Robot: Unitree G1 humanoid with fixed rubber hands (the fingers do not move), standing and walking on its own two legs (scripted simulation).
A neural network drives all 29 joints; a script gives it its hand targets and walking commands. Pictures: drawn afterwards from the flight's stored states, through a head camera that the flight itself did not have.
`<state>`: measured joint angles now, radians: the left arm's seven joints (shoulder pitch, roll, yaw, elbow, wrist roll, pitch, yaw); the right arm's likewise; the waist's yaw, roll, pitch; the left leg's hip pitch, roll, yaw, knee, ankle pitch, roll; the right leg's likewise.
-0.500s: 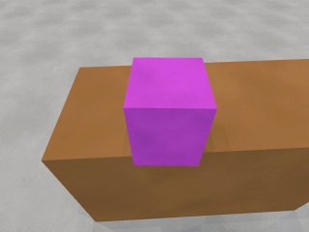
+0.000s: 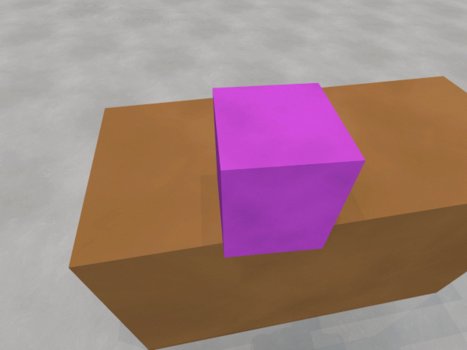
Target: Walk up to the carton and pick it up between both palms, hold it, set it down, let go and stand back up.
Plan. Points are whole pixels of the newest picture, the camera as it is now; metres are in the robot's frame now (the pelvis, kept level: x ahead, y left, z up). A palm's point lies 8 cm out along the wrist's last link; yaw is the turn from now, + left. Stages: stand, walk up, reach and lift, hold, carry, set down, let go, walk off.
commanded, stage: walk up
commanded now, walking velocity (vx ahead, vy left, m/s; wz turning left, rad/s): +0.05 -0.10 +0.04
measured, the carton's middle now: (270, 172) +0.43 -0.05 +0.08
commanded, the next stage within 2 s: stand in 1.42 s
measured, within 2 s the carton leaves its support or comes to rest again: neither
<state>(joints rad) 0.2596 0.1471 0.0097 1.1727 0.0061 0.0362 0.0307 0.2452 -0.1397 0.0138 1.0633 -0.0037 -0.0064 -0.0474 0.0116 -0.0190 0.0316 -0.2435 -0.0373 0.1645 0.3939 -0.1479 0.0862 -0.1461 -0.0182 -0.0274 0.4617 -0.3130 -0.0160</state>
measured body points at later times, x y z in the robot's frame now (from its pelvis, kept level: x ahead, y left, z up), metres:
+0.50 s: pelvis -0.02 -0.08 +0.01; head -0.03 -0.10 +0.46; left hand -0.06 +0.11 -0.15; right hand -0.02 -0.30 -0.16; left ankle -0.03 +0.06 -0.72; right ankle -0.02 -0.16 -0.74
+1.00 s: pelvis +0.01 -0.02 +0.01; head +0.02 +0.01 +0.45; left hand -0.06 +0.18 -0.17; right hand +0.05 -0.24 -0.14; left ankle +0.03 +0.08 -0.74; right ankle -0.02 -0.16 -0.74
